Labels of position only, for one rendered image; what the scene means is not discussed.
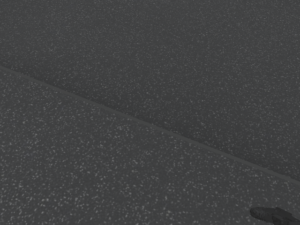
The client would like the right robot hand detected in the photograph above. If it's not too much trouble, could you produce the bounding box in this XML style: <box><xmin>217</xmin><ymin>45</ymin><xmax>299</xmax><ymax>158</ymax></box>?
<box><xmin>249</xmin><ymin>207</ymin><xmax>300</xmax><ymax>225</ymax></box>

